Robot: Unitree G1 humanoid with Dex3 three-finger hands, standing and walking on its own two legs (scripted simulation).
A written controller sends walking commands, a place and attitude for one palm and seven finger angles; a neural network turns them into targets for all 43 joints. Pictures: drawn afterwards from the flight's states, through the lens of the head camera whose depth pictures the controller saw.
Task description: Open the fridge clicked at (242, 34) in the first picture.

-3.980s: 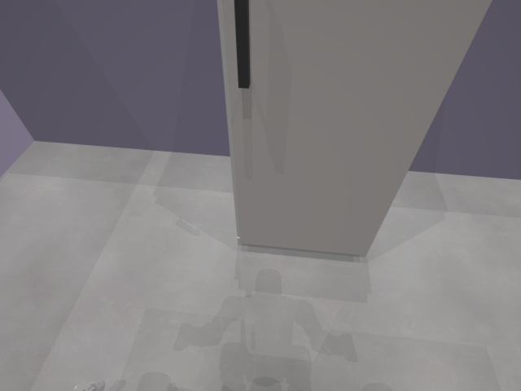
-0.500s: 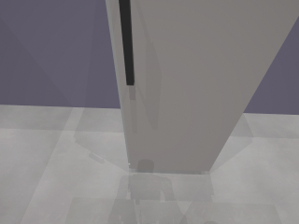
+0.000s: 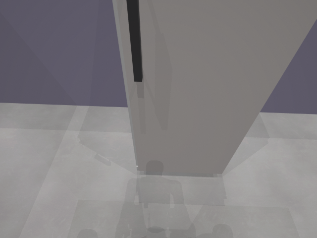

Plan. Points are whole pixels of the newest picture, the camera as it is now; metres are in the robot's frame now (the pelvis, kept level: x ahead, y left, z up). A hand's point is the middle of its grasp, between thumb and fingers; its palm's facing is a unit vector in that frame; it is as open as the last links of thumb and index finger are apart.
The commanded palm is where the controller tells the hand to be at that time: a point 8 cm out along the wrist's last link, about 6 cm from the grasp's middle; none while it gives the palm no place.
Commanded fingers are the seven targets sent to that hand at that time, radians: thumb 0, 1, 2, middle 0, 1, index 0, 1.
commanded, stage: look again from close up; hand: left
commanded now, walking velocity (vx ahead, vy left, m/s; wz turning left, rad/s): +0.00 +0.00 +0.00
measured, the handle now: (135, 21) +0.58 +0.09 +0.26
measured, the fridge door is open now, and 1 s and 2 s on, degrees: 0 0 0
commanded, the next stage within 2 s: none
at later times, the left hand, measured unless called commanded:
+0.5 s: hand out of the picture -0.01 +0.19 -0.18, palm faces +0.05 -0.98 -0.18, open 7.4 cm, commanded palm none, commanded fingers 0.00 0.90 0.90 -0.20 -0.30 -0.20 -0.30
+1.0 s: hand out of the picture -0.08 +0.16 -0.18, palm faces +0.07 -0.99 -0.14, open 7.4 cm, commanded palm none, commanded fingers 0.00 0.90 0.90 -0.20 -0.30 -0.20 -0.30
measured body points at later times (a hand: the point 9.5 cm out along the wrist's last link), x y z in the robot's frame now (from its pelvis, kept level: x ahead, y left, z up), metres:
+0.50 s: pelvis -0.01 +0.02 +0.00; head -0.03 +0.03 +0.45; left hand -0.01 +0.24 -0.16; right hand +0.03 -0.22 -0.14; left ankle +0.05 +0.09 -0.74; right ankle -0.01 -0.12 -0.74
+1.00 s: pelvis -0.03 +0.01 +0.00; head -0.04 +0.03 +0.45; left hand -0.09 +0.22 -0.17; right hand -0.03 -0.20 -0.15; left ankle +0.05 +0.09 -0.74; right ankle -0.01 -0.12 -0.74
